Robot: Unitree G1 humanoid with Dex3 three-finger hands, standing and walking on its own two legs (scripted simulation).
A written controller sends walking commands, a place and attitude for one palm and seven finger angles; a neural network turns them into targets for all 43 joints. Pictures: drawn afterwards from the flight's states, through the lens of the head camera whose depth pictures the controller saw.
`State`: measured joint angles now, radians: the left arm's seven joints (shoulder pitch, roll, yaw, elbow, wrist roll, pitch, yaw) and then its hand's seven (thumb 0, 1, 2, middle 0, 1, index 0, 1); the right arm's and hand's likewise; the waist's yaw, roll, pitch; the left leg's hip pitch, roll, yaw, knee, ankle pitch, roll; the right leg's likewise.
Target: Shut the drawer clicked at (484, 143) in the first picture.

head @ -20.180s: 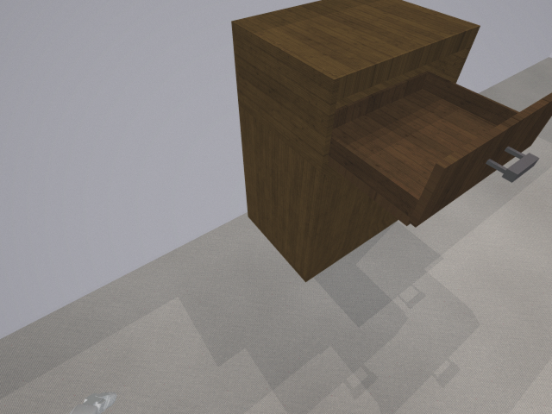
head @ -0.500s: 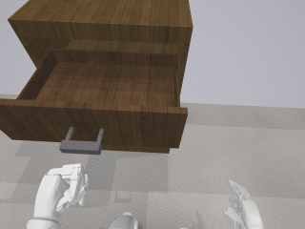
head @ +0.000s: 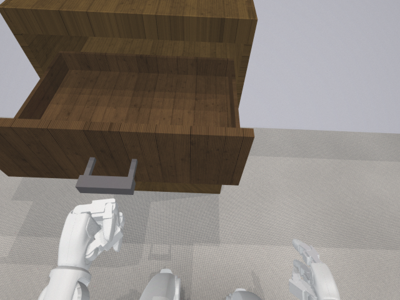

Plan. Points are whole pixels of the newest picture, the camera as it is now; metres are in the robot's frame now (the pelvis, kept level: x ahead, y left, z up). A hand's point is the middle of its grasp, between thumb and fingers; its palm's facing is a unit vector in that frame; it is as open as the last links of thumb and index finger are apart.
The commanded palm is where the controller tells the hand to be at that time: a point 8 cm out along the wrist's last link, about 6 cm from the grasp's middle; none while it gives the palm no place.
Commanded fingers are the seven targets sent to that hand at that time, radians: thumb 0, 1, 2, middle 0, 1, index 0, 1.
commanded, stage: bring the fist close to the handle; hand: left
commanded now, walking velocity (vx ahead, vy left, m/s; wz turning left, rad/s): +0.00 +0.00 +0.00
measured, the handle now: (109, 174) +0.34 +0.20 +0.05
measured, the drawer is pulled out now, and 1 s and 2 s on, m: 0.29 0.25 0.12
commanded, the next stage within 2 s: push the drawer shut in 0.16 s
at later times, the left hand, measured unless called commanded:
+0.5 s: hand (125, 223) +0.25 +0.15 +0.05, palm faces -0.01 -1.00 -0.04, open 3.3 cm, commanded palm +0.23 +0.21 +0.06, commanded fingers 0.00 0.90 0.90 -1.40 -1.60 -1.40 -1.60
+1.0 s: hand (130, 194) +0.30 +0.15 +0.05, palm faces +0.00 -1.00 -0.04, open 3.2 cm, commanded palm +0.29 +0.20 +0.06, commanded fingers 0.00 0.90 0.90 -1.40 -1.60 -1.40 -1.60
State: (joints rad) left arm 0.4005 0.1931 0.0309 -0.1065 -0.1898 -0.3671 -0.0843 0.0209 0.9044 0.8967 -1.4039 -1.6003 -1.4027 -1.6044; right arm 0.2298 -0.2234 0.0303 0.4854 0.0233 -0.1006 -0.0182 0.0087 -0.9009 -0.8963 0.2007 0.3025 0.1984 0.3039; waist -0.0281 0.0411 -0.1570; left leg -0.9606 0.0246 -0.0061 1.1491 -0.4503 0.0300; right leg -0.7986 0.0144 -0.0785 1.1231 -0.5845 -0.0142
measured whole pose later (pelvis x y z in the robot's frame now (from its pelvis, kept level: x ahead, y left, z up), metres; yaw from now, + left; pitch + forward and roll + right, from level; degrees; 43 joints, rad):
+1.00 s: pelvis +0.00 -0.01 +0.00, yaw +0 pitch +16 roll -2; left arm 0.04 0.22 0.09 0.21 -0.20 -0.37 -0.11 0.01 0.86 0.93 -1.41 -1.60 -1.40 -1.60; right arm 0.21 -0.26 0.02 0.57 0.02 -0.09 -0.04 0.01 -0.90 -0.90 0.20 0.30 0.20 0.30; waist -0.04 0.04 -0.14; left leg -0.97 0.03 -0.02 1.13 -0.43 0.01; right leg -0.81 0.02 -0.09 1.11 -0.58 -0.03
